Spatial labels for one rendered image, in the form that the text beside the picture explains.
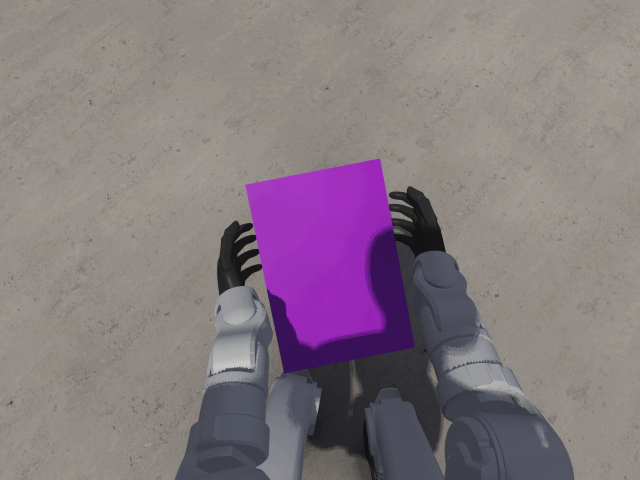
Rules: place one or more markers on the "right robot forearm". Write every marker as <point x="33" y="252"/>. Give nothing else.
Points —
<point x="471" y="377"/>

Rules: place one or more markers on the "carton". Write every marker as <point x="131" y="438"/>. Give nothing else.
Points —
<point x="330" y="263"/>

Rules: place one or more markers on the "right robot hand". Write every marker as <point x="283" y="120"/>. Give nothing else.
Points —
<point x="425" y="229"/>

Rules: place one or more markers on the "robot shin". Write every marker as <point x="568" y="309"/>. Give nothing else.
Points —
<point x="383" y="394"/>
<point x="303" y="373"/>

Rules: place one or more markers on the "left robot hand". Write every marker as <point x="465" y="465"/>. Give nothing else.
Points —
<point x="229" y="272"/>

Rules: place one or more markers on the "robot right shin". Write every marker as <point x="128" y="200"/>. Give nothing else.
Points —
<point x="383" y="394"/>

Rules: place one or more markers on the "left robot forearm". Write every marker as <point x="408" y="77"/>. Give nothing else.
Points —
<point x="231" y="430"/>

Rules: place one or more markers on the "robot right upper arm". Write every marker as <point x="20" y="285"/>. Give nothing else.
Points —
<point x="491" y="446"/>

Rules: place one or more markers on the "robot left shin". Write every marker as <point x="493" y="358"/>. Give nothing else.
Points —
<point x="303" y="373"/>

